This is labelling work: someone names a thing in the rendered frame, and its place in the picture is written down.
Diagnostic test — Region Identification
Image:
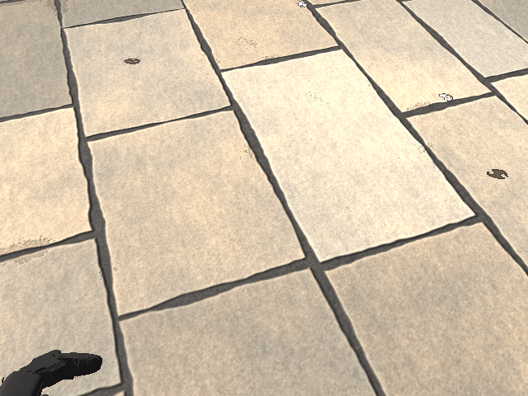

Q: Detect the robot left hand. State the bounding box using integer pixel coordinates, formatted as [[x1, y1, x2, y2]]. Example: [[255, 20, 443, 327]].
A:
[[0, 350, 102, 396]]

